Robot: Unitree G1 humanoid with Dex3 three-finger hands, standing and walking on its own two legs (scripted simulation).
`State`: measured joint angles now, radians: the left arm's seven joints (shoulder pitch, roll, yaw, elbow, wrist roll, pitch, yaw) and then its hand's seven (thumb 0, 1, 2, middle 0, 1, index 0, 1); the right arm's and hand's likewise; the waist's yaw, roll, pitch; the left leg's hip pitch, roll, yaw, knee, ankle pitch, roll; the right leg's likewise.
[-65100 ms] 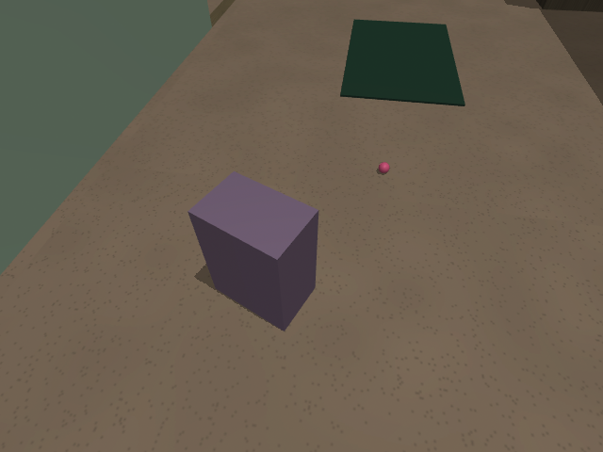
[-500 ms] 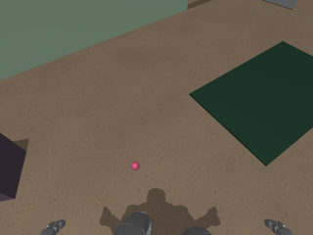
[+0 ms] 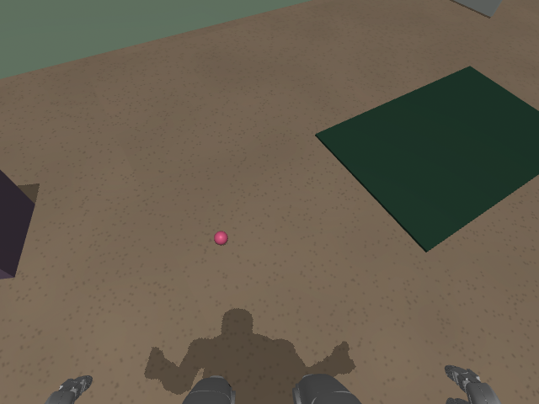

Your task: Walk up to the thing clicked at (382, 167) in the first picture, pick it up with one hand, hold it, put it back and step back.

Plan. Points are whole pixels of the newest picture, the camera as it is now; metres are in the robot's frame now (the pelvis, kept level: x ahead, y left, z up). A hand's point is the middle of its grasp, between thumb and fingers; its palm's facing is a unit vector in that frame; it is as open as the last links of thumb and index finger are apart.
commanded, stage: step back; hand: left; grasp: from above
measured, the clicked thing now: (220, 237) +0.71 +0.19 -0.74
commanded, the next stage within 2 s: stand in 1.98 s
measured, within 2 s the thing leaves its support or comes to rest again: neither
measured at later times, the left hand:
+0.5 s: hand out of the picture -0.04 +0.25 -0.15, palm faces +0.05 -0.91 -0.40, open 7.4 cm
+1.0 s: hand out of the picture -0.30 +0.19 -0.13, palm faces +0.02 -0.90 -0.44, open 7.4 cm
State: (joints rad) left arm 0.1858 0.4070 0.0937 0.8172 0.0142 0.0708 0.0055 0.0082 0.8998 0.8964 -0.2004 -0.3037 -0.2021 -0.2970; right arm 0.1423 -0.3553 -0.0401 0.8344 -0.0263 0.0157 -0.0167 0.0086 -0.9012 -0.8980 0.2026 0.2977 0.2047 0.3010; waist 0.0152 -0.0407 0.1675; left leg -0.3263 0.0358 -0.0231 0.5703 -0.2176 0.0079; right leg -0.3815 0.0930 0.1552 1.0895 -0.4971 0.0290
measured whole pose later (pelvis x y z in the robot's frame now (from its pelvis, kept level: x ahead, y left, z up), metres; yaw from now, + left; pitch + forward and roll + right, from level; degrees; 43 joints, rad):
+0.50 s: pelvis -0.18 -0.03 -0.02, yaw +3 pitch -3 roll +3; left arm 0.07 0.40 0.07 0.75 0.02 0.06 0.02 0.01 0.90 0.90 -0.20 -0.30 -0.20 -0.30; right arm 0.20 -0.35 -0.05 0.89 -0.02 0.04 -0.02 0.01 -0.91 -0.90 0.20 0.30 0.20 0.30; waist 0.01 -0.07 0.23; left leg -0.24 -0.08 -0.01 0.64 -0.35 0.02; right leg -0.44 -0.06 0.03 0.74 -0.27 0.00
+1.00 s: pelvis -0.34 -0.08 +0.00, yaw +0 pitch -2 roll +2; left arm 0.25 0.34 0.06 0.93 0.04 0.03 0.00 0.01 0.90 0.90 -0.20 -0.30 -0.21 -0.30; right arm 0.18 -0.41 -0.06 0.89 -0.01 0.06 -0.01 0.01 -0.91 -0.90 0.20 0.30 0.20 0.30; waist 0.03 0.05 0.09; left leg -0.49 -0.09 -0.16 1.08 -0.39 -0.01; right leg -0.25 -0.01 0.02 0.61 -0.33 -0.03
